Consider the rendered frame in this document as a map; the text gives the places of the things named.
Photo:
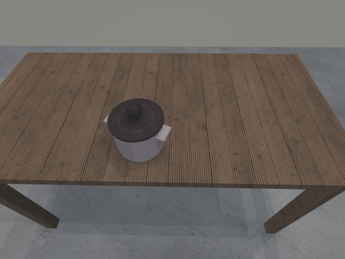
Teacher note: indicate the pot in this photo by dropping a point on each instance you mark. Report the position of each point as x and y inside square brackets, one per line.
[144, 150]

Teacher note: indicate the table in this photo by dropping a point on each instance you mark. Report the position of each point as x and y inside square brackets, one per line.
[238, 120]

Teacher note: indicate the lid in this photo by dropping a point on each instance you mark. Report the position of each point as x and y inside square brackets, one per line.
[143, 128]

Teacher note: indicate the knob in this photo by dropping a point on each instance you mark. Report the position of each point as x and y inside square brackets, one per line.
[134, 110]

